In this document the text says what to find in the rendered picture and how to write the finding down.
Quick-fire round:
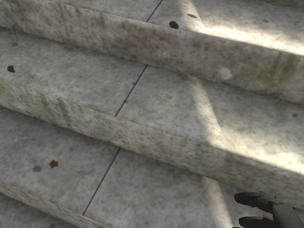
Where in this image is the robot right hand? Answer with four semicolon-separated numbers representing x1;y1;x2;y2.
232;190;304;228

